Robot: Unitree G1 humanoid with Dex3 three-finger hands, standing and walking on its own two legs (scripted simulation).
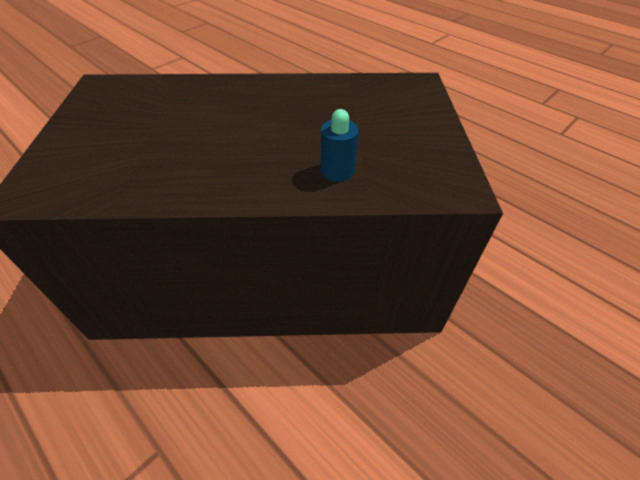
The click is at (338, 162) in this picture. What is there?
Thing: necked bottle
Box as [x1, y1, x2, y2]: [321, 109, 358, 181]
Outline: 342,109 336,110 332,114 332,119 325,122 321,127 321,173 326,178 335,181 345,180 352,176 354,172 358,128 353,122 348,120 348,114 346,111
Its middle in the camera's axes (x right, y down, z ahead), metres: +0.04 -0.24 +0.95
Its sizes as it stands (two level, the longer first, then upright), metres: 0.089 0.089 0.175
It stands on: a support 0.60 m high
